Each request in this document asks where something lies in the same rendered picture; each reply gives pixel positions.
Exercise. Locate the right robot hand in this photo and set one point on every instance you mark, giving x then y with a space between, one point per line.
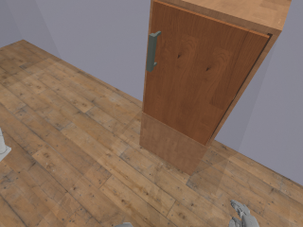
247 220

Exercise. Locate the cupboard door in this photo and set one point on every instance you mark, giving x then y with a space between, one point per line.
201 64

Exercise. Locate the left robot hand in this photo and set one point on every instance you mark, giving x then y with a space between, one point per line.
4 150

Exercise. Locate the handle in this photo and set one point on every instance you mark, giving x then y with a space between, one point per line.
151 50

